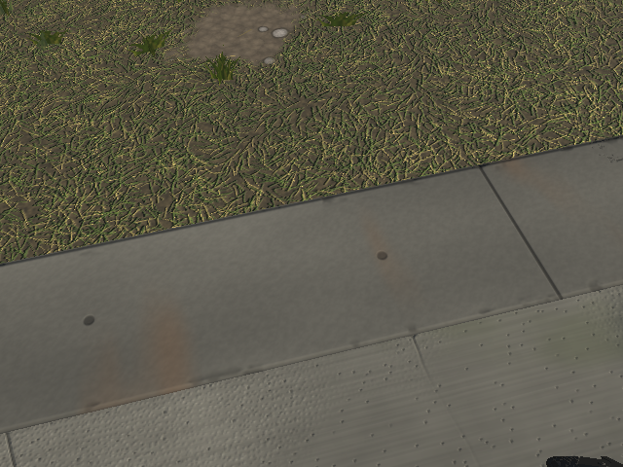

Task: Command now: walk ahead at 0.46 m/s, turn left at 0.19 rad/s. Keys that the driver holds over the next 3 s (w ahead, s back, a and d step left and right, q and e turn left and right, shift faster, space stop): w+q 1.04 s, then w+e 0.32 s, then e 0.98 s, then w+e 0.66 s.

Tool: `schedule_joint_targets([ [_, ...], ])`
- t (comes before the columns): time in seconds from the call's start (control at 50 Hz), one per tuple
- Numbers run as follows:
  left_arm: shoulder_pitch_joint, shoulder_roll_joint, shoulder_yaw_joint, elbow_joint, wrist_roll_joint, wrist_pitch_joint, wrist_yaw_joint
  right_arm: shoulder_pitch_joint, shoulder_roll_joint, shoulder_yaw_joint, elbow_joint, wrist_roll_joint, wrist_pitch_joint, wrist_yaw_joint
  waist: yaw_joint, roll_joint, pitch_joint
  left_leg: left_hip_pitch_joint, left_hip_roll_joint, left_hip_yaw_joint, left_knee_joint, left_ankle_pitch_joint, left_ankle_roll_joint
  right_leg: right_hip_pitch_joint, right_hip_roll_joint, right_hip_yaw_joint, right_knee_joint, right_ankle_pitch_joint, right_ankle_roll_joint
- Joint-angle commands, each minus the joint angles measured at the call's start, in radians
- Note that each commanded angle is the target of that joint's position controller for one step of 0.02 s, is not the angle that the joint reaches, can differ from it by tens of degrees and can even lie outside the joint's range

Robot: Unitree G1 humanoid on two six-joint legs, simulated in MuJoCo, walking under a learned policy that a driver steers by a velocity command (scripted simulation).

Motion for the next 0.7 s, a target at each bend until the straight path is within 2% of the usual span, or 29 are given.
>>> schedule_joint_targets([
  [0.02, 0.007, 0.191, 0.047, -0.031, -0.008, -0.015, 0.006, -0.143, -0.042, -0.001, -0.106, 0.009, -0.013, 0.012, 0.001, -0.138, 0.108, 0.008, -0.022, 0.017, -0.092, 0.076, 0.023, -0.074, -0.261, 0.070, -0.090, 0.275, -0.143],
  [0.06, -0.005, 0.193, 0.051, -0.022, -0.010, -0.012, 0.006, -0.157, -0.057, -0.005, -0.121, 0.009, -0.014, 0.023, -0.014, -0.128, 0.111, 0.006, -0.032, 0.013, -0.120, 0.034, 0.062, -0.010, -0.288, 0.037, -0.056, 0.356, -0.124],
  [0.1, -0.028, 0.218, 0.060, -0.027, -0.004, -0.005, 0.010, -0.107, -0.087, -0.020, -0.120, 0.002, -0.012, 0.027, -0.055, -0.145, 0.048, 0.105, -0.082, 0.049, -0.118, -0.037, 0.103, 0.043, -0.291, -0.007, 0.059, 0.681, -0.097],
  [0.12, -0.039, 0.230, 0.064, -0.031, 0.001, 0.003, 0.014, -0.020, -0.113, -0.036, -0.101, 0.001, -0.007, 0.024, -0.104, -0.157, -0.018, 0.216, -0.120, 0.075, -0.114, -0.064, 0.125, 0.057, -0.279, -0.034, 0.186, 0.862, -0.081],
  [0.14, -0.051, 0.227, 0.062, -0.040, 0.006, 0.014, 0.021, 0.138, -0.149, -0.061, -0.056, 0.001, -0.001, 0.017, -0.183, -0.141, -0.109, 0.420, -0.164, 0.098, -0.131, -0.060, 0.150, 0.002, -0.241, -0.079, 0.396, 0.954, -0.051],
  [0.16, -0.037, 0.211, 0.051, -0.067, 0.019, 0.015, 0.032, 0.294, -0.210, -0.083, -0.028, -0.001, 0.008, 0.002, -0.238, -0.052, -0.209, 0.728, -0.052, -0.094, -0.117, -0.082, 0.198, -0.243, -0.205, -0.088, 0.695, 0.711, -0.016],
  [0.18, 0.094, 0.054, 0.000, -0.102, 0.031, -0.010, 0.012, 0.318, -0.305, -0.095, -0.022, -0.001, 0.000, 0.007, -0.129, 0.239, -0.346, 1.059, 0.218, -0.697, -0.257, -0.356, 0.398, -0.661, 0.008, -0.015, 1.088, -0.166, 0.049],
  [0.2, 0.012, 0.156, 0.018, -0.092, 0.001, -0.048, -0.004, 0.342, -0.203, -0.072, -0.023, 0.001, 0.000, 0.004, -0.192, 0.138, -0.399, 1.081, 0.232, -0.875, -0.410, -0.514, 0.385, -0.776, 0.002, 0.164, 1.207, -0.249, 0.030],
  [0.22, -0.101, 0.203, 0.030, -0.135, -0.035, -0.068, -0.012, 0.283, -0.177, -0.063, -0.025, -0.009, -0.003, -0.001, -0.189, 0.101, -0.222, 0.954, 0.210, -0.728, -0.426, -0.459, 0.329, -0.857, -0.045, 0.156, 1.211, -0.168, 0.012],
  [0.24, -0.156, 0.194, 0.023, -0.154, -0.027, -0.081, -0.006, 0.216, -0.166, -0.058, -0.041, -0.011, -0.005, -0.004, -0.156, -0.022, -0.144, 0.794, 0.172, -0.612, -0.433, -0.342, 0.301, -0.822, -0.091, 0.147, 1.142, -0.081, 0.001],
  [0.26, -0.184, 0.187, 0.027, -0.155, -0.002, -0.082, 0.003, 0.159, -0.148, -0.052, -0.054, -0.018, -0.007, -0.003, -0.117, -0.084, -0.080, 0.643, 0.131, -0.512, -0.446, -0.205, 0.283, -0.767, -0.121, 0.137, 1.059, -0.033, 0.003],
  [0.28, -0.158, 0.191, 0.033, -0.161, 0.008, -0.072, 0.007, 0.126, -0.139, -0.048, -0.068, -0.033, -0.010, -0.005, -0.073, -0.042, -0.077, 0.551, 0.107, -0.464, -0.463, -0.116, 0.287, -0.696, -0.145, 0.149, 1.020, -0.008, 0.008],
  [0.32, -0.134, 0.178, 0.034, -0.164, 0.019, -0.048, 0.010, 0.111, -0.124, -0.046, -0.074, -0.022, -0.013, -0.008, -0.045, -0.016, -0.060, 0.455, 0.077, -0.400, -0.495, -0.047, 0.299, -0.653, -0.157, 0.137, 0.949, 0.002, 0.033],
  [0.36, -0.175, 0.156, 0.029, -0.183, 0.029, -0.029, 0.015, 0.139, -0.139, -0.050, -0.061, -0.012, -0.017, -0.018, -0.051, -0.021, -0.027, 0.382, 0.056, -0.340, -0.513, -0.011, 0.300, -0.665, -0.152, 0.114, 0.856, 0.056, 0.064],
  [0.42, -0.307, 0.132, 0.019, -0.224, 0.031, -0.030, 0.017, 0.195, -0.163, -0.057, -0.042, -0.007, -0.010, -0.035, -0.097, -0.018, 0.005, 0.356, 0.011, -0.286, -0.507, -0.021, 0.261, -0.673, -0.125, 0.107, 0.625, 0.261, 0.088],
  [0.48, -0.421, 0.113, 0.010, -0.249, 0.020, -0.042, 0.004, 0.250, -0.175, -0.060, -0.022, 0.003, 0.003, -0.046, -0.146, 0.007, 0.001, 0.358, -0.013, -0.277, -0.476, -0.071, 0.220, -0.592, -0.069, 0.092, 0.426, 0.399, 0.092],
  [0.52, -0.470, 0.125, 0.013, -0.265, 0.009, -0.050, -0.005, 0.284, -0.176, -0.061, -0.008, 0.007, 0.011, -0.049, -0.163, 0.019, 0.001, 0.403, 0.003, -0.321, -0.442, -0.099, 0.214, -0.574, -0.050, 0.104, 0.368, 0.401, 0.090],
  [0.56, -0.499, 0.145, 0.020, -0.278, 0.004, -0.058, -0.015, 0.305, -0.166, -0.059, -0.001, 0.009, 0.021, -0.053, -0.165, 0.027, -0.003, 0.482, 0.021, -0.381, -0.381, -0.107, 0.208, -0.573, -0.036, 0.121, 0.304, 0.345, 0.079],
  [0.6, -0.482, 0.168, 0.031, -0.278, 0.000, -0.067, -0.021, 0.299, -0.169, -0.061, -0.003, 0.006, 0.032, -0.057, -0.145, 0.056, -0.013, 0.538, 0.039, -0.440, -0.319, -0.076, 0.196, -0.528, -0.024, 0.126, 0.267, 0.248, 0.058],
  [0.62, -0.437, 0.179, 0.039, -0.269, -0.003, -0.072, -0.020, 0.287, -0.167, -0.062, -0.007, 0.004, 0.036, -0.057, -0.119, 0.078, -0.025, 0.543, 0.037, -0.455, -0.283, -0.040, 0.184, -0.465, -0.021, 0.116, 0.246, 0.211, 0.039],
  [0.64, -0.346, 0.201, 0.053, -0.249, 0.000, -0.076, -0.014, 0.269, -0.145, -0.054, -0.015, 0.002, 0.038, -0.055, -0.068, 0.078, -0.070, 0.521, 0.000, -0.435, -0.204, 0.012, 0.158, -0.323, -0.032, 0.104, 0.200, 0.224, 0.006],
  [0.66, -0.206, 0.246, 0.069, -0.236, 0.018, -0.080, -0.005, 0.251, -0.092, -0.034, -0.036, -0.008, 0.032, -0.050, 0.002, 0.027, -0.196, 0.420, -0.048, -0.372, 0.019, -0.023, 0.122, -0.070, -0.162, 0.207, 0.238, 0.212, -0.061],
  [0.68, -0.068, 0.331, 0.094, -0.207, 0.034, -0.067, 0.002, 0.369, -0.032, -0.013, -0.055, 0.010, 0.022, -0.050, -0.007, -0.223, -0.361, 0.072, -0.190, -0.212, 0.355, -0.323, 0.038, 0.331, -0.395, 0.580, 0.230, 0.068, -0.223],
  [0.7, -0.042, 0.272, 0.084, -0.190, 0.006, -0.055, -0.006, 0.386, -0.091, -0.015, -0.061, 0.017, 0.017, -0.052, -0.006, -0.333, -0.360, -0.107, -0.147, -0.188, 0.536, -0.575, 0.021, 0.356, -0.479, 0.814, 0.151, -0.132, -0.255],
])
